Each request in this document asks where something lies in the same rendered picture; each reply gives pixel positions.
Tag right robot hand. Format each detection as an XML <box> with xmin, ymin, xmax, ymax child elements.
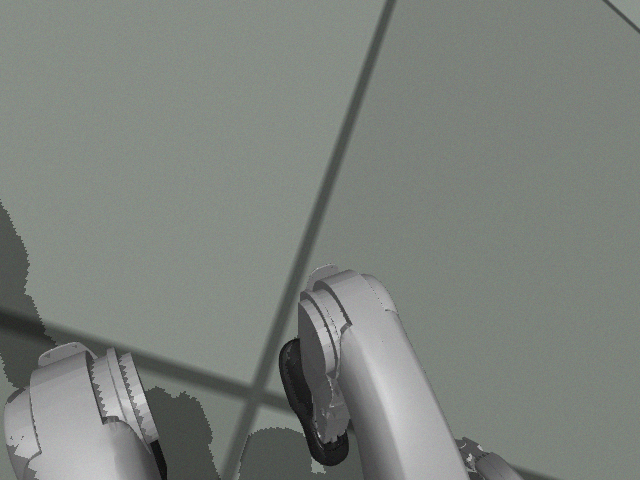
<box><xmin>455</xmin><ymin>437</ymin><xmax>524</xmax><ymax>480</ymax></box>

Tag right robot foot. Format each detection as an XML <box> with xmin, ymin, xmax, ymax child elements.
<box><xmin>279</xmin><ymin>338</ymin><xmax>349</xmax><ymax>466</ymax></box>

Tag left robot foot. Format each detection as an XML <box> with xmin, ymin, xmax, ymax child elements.
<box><xmin>150</xmin><ymin>440</ymin><xmax>167</xmax><ymax>480</ymax></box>

